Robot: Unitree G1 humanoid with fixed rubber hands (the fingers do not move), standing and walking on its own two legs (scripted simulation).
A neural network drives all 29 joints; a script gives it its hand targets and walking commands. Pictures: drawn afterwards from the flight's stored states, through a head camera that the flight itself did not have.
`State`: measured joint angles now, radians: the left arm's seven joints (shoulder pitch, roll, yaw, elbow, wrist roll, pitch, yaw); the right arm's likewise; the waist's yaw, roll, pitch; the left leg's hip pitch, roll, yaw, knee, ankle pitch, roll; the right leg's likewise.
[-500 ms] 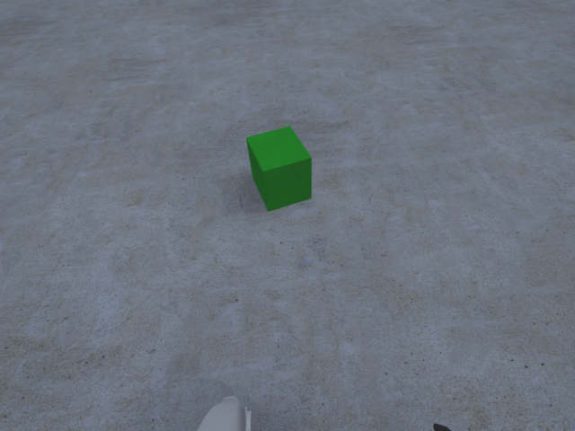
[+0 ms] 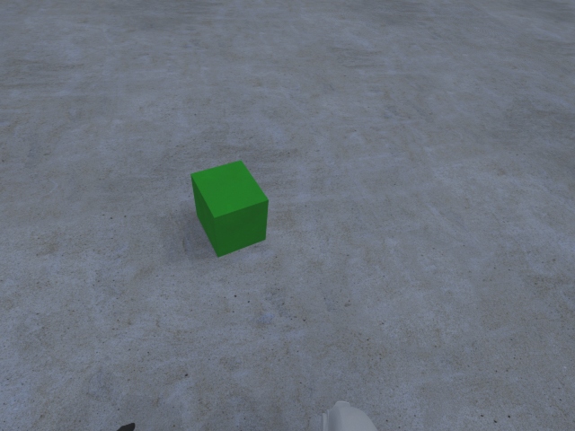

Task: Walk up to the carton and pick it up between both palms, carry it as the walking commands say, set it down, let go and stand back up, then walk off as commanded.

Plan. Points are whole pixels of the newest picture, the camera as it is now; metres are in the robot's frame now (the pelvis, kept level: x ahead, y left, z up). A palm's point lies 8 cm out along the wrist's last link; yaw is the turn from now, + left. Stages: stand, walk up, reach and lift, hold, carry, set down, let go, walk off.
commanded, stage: walk up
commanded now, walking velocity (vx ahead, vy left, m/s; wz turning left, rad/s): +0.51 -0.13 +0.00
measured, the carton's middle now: (229, 208) +1.09 +0.13 -0.66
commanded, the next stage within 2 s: none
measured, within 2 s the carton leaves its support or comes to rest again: neither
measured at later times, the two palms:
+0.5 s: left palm (139, 421) +0.18 +0.19 -0.11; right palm (422, 320) +0.34 -0.30 -0.15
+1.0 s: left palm (147, 224) +0.57 +0.27 -0.15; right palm (380, 268) +0.44 -0.23 -0.12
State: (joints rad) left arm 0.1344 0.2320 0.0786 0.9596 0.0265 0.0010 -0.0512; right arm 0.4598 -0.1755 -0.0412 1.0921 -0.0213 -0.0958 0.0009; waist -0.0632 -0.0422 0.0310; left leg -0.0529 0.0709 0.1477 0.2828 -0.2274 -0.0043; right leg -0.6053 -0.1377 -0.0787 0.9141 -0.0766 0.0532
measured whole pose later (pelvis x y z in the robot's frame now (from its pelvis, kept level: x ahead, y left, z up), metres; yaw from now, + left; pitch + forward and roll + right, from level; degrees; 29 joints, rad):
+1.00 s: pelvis +0.49 +0.02 +0.00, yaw +0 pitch +0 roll -2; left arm 0.17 0.25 0.07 0.98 0.02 0.00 -0.03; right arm 0.39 -0.19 -0.05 1.07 -0.02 -0.09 0.01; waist -0.05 -0.05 0.04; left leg -0.14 0.09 0.15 0.34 -0.21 0.00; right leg -0.57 -0.12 -0.07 1.04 -0.19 0.04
